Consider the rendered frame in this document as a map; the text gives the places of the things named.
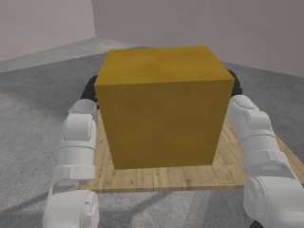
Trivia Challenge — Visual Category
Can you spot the carton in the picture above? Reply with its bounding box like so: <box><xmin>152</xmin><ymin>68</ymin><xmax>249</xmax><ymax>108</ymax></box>
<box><xmin>94</xmin><ymin>46</ymin><xmax>236</xmax><ymax>170</ymax></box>

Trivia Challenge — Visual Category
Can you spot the right robot upper arm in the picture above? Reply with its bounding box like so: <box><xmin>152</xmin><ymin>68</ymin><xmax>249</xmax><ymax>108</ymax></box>
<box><xmin>243</xmin><ymin>176</ymin><xmax>304</xmax><ymax>228</ymax></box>

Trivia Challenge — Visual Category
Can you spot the left robot upper arm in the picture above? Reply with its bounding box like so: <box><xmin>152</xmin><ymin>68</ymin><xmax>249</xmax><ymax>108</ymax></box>
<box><xmin>43</xmin><ymin>189</ymin><xmax>100</xmax><ymax>228</ymax></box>

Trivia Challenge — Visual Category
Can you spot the robot left forearm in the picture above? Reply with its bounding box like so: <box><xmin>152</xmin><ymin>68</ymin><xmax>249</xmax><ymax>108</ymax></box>
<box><xmin>42</xmin><ymin>99</ymin><xmax>98</xmax><ymax>228</ymax></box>

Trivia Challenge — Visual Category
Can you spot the robot right hand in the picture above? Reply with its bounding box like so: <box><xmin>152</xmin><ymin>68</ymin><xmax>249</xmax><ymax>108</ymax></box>
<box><xmin>227</xmin><ymin>69</ymin><xmax>243</xmax><ymax>99</ymax></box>

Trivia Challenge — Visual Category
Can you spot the table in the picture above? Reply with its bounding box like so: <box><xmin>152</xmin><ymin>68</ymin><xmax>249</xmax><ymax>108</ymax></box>
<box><xmin>74</xmin><ymin>109</ymin><xmax>304</xmax><ymax>228</ymax></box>

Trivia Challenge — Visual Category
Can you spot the robot right forearm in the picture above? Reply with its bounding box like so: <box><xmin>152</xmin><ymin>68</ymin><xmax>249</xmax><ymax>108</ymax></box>
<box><xmin>226</xmin><ymin>95</ymin><xmax>304</xmax><ymax>190</ymax></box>

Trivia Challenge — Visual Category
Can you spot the robot left hand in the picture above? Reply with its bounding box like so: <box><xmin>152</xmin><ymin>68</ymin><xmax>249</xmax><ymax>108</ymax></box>
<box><xmin>80</xmin><ymin>75</ymin><xmax>100</xmax><ymax>109</ymax></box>

